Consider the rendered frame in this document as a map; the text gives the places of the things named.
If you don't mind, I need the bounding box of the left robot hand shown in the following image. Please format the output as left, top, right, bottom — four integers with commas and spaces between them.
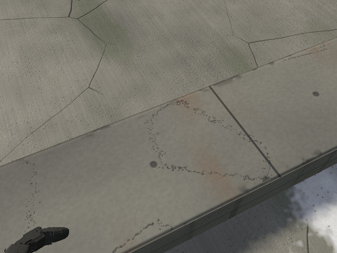
4, 227, 69, 253

